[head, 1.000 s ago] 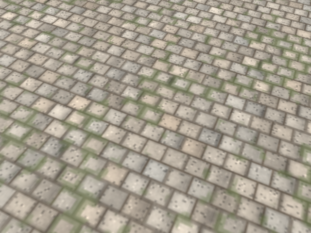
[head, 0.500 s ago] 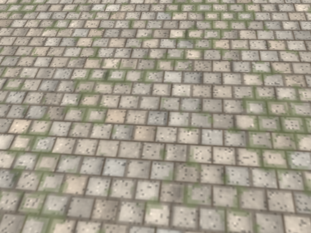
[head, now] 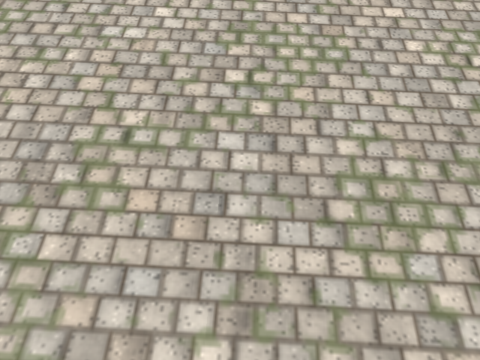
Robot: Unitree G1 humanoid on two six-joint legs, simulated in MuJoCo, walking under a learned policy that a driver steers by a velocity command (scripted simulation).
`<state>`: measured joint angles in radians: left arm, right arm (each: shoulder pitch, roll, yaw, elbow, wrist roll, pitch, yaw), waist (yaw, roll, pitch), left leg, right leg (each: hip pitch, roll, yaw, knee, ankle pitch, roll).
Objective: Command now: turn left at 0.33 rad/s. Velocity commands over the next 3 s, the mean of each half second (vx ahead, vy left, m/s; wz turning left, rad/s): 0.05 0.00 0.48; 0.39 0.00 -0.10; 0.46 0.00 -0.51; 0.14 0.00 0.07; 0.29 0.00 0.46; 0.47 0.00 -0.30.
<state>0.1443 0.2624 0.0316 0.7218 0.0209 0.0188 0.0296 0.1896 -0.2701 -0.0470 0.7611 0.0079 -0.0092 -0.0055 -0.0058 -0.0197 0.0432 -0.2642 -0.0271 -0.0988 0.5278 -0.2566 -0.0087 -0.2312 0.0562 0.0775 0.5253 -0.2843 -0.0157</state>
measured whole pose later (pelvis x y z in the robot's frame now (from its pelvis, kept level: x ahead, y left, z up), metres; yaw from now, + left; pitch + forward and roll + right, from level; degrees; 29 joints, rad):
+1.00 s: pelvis +0.22 +0.08 -0.02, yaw +10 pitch +3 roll +0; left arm 0.08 0.30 0.05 0.65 -0.02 -0.07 -0.06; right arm 0.38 -0.32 -0.05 0.78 0.00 -0.04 -0.02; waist -0.05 0.00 0.04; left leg -0.04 0.02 0.05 0.75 -0.46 0.00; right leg -0.51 0.04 -0.04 0.59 -0.12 -0.08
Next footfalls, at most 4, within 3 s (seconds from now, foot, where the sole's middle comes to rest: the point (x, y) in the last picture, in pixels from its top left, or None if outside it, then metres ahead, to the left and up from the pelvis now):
0.42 left None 0.01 0.15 -0.77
0.96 right None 0.38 0.02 -0.77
1.42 left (153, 304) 0.65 0.26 -0.77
1.80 right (238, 294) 0.68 0.02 -0.77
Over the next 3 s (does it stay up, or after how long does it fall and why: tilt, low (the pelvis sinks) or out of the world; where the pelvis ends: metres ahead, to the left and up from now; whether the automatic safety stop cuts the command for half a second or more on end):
stays up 1.02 0.23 0.01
